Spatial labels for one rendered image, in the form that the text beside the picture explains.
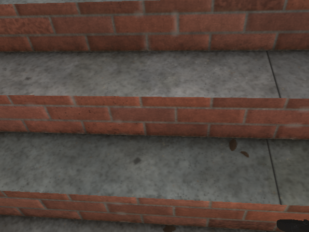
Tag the right robot hand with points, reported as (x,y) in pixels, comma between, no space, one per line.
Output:
(293,225)

